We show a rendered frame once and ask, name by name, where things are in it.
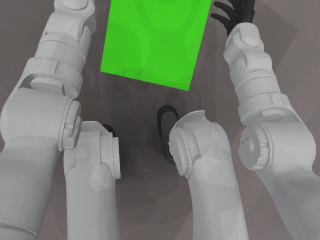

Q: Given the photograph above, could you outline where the robot left thigh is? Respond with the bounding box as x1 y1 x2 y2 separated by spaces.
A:
65 130 121 240

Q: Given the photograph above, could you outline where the right robot upper arm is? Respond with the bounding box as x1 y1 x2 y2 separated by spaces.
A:
238 121 320 240

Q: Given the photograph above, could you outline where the carton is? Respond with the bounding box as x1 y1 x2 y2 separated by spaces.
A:
100 0 212 91

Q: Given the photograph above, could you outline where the robot right shin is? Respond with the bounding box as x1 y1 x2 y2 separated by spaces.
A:
168 110 232 162

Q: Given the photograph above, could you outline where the left robot upper arm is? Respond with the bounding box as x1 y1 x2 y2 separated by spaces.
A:
0 87 82 240

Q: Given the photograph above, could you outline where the robot left forearm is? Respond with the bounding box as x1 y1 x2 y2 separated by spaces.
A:
0 0 96 140

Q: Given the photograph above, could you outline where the robot right forearm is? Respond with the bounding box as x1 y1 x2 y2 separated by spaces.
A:
223 22 316 158

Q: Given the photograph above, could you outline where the robot right hand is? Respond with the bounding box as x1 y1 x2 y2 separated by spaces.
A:
210 0 255 36

